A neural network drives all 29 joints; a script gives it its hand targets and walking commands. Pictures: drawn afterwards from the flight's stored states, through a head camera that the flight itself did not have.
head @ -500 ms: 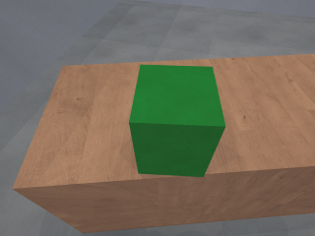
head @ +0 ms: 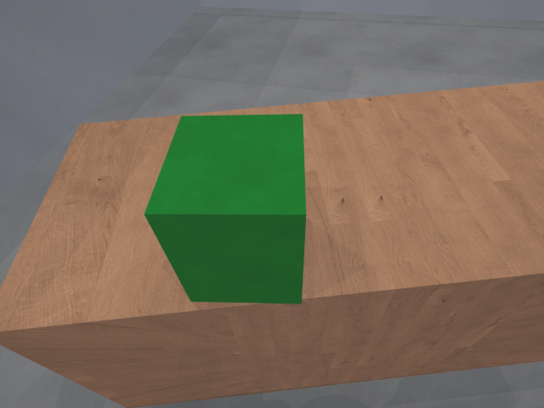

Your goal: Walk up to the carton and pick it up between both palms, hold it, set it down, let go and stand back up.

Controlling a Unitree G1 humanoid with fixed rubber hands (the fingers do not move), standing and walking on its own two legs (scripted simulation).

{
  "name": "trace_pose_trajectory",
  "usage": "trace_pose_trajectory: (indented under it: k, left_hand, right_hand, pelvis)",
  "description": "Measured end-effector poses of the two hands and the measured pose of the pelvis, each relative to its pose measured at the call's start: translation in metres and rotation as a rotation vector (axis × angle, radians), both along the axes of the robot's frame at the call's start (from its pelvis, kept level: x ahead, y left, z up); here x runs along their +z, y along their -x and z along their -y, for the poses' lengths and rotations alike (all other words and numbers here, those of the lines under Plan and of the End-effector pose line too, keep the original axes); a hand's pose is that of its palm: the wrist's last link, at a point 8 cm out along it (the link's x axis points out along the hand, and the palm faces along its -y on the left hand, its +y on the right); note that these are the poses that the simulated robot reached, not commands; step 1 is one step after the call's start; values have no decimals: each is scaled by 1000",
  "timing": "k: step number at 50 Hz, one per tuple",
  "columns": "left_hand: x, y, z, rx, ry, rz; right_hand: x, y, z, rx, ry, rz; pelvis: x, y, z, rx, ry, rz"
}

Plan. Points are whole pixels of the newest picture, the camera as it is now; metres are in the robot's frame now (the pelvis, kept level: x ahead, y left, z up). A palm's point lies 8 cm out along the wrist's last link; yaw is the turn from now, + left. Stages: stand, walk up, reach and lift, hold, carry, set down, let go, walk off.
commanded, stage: walk up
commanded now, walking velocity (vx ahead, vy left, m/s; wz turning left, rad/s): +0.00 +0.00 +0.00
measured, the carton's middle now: (243, 213) +0.42 +0.05 +0.04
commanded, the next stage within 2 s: stand in 0.64 s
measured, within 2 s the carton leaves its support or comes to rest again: neither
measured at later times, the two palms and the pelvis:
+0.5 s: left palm out of the picture +0.00 +0.21 -0.15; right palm out of the picture -0.01 -0.21 -0.15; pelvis +0.00 +0.00 +0.00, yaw -2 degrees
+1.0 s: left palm out of the picture +0.15 +0.23 -0.16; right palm out of the picture +0.10 -0.23 -0.16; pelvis -0.04 +0.00 -0.03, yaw +0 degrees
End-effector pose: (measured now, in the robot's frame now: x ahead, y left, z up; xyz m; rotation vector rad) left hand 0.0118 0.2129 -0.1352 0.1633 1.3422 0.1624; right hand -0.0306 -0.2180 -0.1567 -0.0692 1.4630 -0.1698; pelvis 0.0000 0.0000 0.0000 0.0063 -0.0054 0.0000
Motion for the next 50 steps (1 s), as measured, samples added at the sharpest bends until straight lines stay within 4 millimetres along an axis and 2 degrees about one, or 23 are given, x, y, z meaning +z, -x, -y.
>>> trace_pose_trajectory:
  k: [6,10,15,26,34,43,44,46,48,50]
  left_hand:
    - [-14,5,6,24,38,-24]
    - [-15,9,7,48,57,-32]
    - [-15,17,6,41,63,-61]
    - [-16,8,0,1,44,-60]
    - [-13,-14,-2,-38,18,-6]
    - [-12,-8,1,-30,30,-39]
    - [-16,-14,-1,-20,26,-68]
    - [-25,-43,-7,-20,-3,-107]
    - [-29,-87,-11,-11,-16,-77]
    - [-21,-134,-13,-19,-9,4]
  right_hand:
    - [3,-4,-8,19,13,-5]
    - [10,-6,-13,37,9,-4]
    - [9,-13,-14,29,22,20]
    - [5,-20,-11,-14,39,63]
    - [4,-9,-5,-45,42,53]
    - [6,7,-13,-70,10,12]
    - [4,-2,-12,-101,1,20]
    - [-3,-34,-1,-121,3,42]
    - [-6,-81,10,-91,23,101]
    - [1,-128,14,-52,41,180]
  pelvis:
    - [-4,-3,3,11,23,7]
    - [0,-5,3,7,13,12]
    - [-1,-5,1,-12,6,14]
    - [-4,-2,-2,-48,-1,11]
    - [-4,0,0,-63,-2,7]
    - [-2,0,2,-63,3,-1]
    - [-5,4,2,-53,-1,-28]
    - [-15,19,2,-31,-6,-53]
    - [-26,30,2,-15,-11,-73]
    - [-33,37,2,8,-4,-105]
